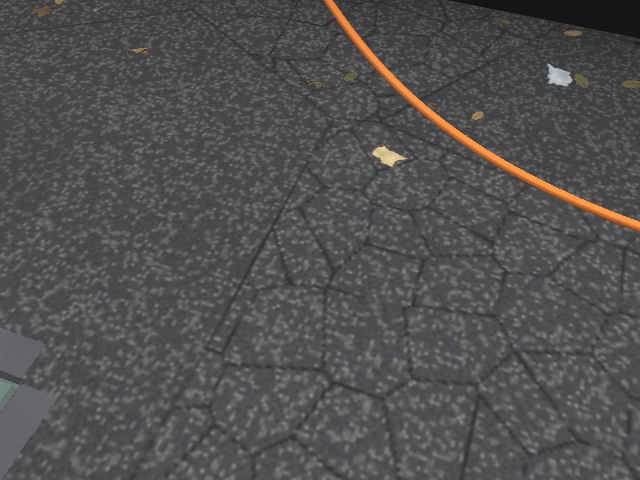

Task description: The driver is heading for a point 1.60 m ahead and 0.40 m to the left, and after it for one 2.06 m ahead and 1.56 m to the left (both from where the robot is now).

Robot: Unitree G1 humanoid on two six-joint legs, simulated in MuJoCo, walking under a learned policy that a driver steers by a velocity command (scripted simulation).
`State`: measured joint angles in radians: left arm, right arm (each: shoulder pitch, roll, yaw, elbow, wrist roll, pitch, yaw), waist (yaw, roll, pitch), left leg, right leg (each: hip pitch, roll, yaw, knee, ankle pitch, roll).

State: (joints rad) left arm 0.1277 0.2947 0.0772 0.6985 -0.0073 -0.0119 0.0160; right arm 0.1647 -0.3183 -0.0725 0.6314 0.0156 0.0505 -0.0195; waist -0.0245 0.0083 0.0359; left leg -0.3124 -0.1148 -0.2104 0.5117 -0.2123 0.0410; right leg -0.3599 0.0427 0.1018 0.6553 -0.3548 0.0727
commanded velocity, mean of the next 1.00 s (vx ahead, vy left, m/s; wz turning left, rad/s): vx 0.13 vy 0.00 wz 0.43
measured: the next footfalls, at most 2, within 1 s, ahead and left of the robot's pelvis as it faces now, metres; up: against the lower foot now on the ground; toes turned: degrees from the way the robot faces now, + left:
right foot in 0.04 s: +0.05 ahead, -0.13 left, +0.00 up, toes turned +7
left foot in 0.46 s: +0.00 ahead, +0.14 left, +0.00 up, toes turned +18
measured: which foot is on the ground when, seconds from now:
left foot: down 0.00-0.06, up 0.08-0.44, down 0.46-1.00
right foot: up 0.00-0.02, down 0.04-0.46, up 0.48-1.00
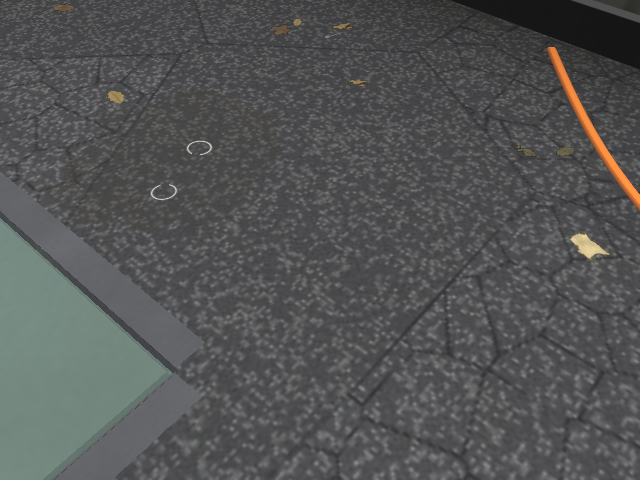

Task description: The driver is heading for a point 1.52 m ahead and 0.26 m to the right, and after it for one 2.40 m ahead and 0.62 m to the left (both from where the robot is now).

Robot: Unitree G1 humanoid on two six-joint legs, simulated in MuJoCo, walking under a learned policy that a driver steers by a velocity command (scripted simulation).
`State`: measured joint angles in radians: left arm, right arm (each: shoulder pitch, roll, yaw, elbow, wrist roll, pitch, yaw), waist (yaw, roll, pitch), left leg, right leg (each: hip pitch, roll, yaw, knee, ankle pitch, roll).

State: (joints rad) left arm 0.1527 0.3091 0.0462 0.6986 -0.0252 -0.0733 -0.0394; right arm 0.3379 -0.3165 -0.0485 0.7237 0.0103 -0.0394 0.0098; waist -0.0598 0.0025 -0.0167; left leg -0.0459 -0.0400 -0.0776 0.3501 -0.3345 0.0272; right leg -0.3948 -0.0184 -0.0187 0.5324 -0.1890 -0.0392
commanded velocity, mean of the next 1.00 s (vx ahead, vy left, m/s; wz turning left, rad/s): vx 0.11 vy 0.00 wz -0.31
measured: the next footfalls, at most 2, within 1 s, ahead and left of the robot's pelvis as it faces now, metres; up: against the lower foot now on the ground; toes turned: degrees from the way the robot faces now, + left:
right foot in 0.02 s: +0.11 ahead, -0.12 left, +0.00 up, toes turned -2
left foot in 0.54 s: +0.29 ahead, +0.05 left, +0.00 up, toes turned -26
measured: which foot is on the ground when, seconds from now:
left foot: down 0.00-0.04, up 0.06-0.52, down 0.54-0.90, up 0.92-1.00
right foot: up 0.00-0.00, down 0.02-0.54, up 0.56-0.86, down 0.88-1.00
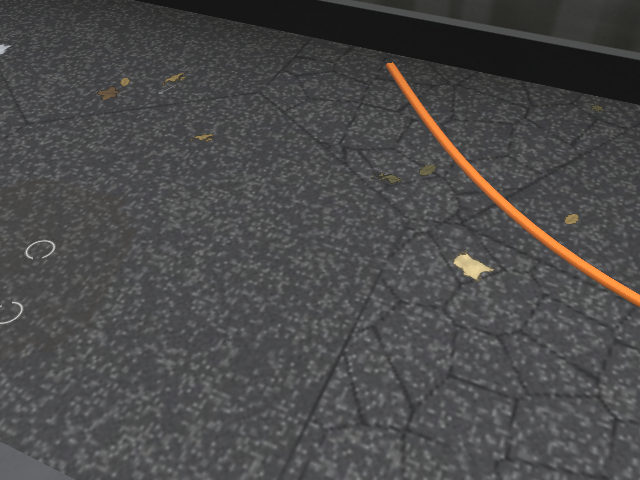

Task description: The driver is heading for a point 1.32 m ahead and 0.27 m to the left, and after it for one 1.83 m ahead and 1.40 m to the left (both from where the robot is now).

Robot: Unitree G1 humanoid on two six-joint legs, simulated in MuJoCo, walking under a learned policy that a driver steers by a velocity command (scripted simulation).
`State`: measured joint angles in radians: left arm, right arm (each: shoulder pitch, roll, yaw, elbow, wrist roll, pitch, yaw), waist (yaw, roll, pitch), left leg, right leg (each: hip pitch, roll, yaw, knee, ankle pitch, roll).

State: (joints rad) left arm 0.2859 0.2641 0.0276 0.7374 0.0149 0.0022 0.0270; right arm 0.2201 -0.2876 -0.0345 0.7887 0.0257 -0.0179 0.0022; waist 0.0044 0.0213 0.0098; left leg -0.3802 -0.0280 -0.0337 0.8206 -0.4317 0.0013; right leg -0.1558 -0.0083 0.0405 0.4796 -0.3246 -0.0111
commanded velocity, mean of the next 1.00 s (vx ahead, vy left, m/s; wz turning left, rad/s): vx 0.44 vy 0.00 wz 0.29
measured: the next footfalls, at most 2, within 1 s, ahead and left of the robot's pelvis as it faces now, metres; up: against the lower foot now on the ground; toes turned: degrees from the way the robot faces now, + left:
left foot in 0.26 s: +0.18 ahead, +0.16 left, +0.00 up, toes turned +10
right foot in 0.76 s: +0.55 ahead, +0.07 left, +0.00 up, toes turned +24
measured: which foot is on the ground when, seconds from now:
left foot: up 0.00-0.24, down 0.26-0.78, up 0.80-1.00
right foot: down 0.00-0.28, up 0.30-0.74, down 0.76-1.00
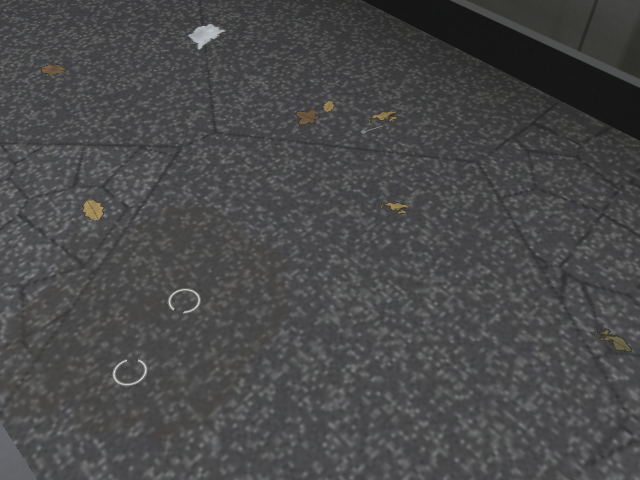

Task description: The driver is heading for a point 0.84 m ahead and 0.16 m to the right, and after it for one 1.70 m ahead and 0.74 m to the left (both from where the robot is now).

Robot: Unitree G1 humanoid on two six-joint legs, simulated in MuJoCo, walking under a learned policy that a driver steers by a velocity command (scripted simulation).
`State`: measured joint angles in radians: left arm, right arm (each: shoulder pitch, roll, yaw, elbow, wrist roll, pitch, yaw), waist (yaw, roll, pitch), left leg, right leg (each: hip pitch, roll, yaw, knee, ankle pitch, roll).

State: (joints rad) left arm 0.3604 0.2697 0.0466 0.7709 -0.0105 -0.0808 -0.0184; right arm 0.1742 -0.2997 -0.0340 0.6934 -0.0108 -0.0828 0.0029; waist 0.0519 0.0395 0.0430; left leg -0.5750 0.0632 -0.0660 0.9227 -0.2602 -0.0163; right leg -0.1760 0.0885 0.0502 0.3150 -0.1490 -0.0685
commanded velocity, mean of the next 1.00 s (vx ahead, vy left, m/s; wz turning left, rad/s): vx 0.50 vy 0.00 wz -0.41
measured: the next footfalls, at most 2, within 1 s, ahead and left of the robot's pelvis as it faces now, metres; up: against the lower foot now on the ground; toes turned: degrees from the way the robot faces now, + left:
left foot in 0.22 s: +0.30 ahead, +0.15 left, +0.00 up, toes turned -11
right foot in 0.72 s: +0.50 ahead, -0.19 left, +0.00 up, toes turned -28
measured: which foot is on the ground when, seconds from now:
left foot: up 0.00-0.20, down 0.22-0.72, up 0.74-1.00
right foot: down 0.00-0.22, up 0.24-0.70, down 0.72-1.00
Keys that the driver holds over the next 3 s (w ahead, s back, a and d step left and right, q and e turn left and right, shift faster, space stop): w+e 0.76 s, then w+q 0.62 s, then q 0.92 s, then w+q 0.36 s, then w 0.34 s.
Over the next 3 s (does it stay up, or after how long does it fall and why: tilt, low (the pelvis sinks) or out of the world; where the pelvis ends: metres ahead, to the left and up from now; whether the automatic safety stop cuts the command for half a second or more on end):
stays up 1.10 -0.11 -0.02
